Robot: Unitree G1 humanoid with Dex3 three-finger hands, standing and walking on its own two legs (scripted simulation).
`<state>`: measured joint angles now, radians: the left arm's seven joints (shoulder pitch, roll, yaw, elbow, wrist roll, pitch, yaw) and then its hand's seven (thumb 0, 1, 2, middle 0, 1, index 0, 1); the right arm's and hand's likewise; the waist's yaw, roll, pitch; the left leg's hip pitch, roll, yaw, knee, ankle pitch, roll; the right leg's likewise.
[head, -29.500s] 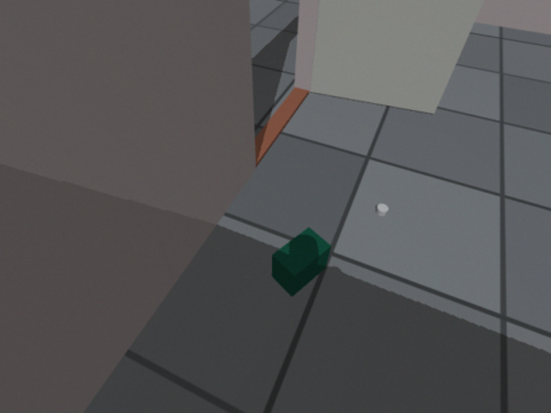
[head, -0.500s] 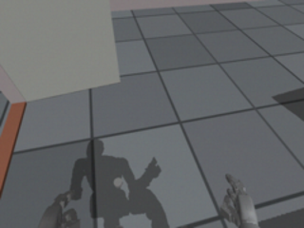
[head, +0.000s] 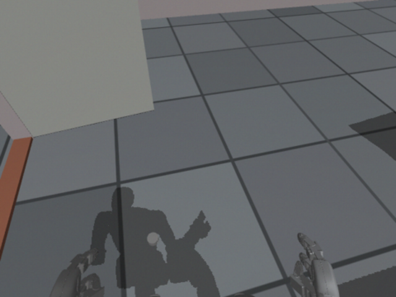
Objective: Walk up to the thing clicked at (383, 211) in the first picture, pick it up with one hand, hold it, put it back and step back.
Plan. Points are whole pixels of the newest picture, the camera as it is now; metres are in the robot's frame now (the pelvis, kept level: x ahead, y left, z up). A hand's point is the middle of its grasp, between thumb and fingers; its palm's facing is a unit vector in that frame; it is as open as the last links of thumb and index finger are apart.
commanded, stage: home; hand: left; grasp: from above
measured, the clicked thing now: (153, 239) +0.51 +0.18 -0.70
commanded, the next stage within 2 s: stand in 1.14 s
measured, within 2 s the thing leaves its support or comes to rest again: neither
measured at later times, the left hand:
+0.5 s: hand (102, 289) +0.17 +0.18 -0.04, palm faces +0.04 -0.98 -0.20, open 7.4 cm
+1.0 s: hand (101, 284) +0.18 +0.18 -0.04, palm faces +0.04 -0.98 -0.20, open 7.4 cm
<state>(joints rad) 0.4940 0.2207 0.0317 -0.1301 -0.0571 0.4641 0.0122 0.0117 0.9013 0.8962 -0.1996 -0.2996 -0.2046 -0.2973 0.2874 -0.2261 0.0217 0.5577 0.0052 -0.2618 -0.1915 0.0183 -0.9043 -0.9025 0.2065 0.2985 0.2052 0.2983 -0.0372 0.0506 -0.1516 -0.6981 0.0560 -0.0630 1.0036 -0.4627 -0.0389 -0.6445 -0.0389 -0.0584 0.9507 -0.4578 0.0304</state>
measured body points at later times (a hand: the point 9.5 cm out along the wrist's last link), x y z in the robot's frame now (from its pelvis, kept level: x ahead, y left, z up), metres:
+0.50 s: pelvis +0.01 +0.00 +0.00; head +0.02 +0.00 +0.45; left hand +0.16 +0.23 -0.03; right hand +0.16 -0.25 -0.07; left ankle +0.02 +0.14 -0.68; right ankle +0.01 -0.14 -0.68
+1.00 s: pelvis +0.01 +0.00 +0.00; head +0.04 +0.01 +0.45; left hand +0.17 +0.23 -0.03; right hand +0.18 -0.25 -0.06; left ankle +0.02 +0.14 -0.68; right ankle +0.01 -0.14 -0.68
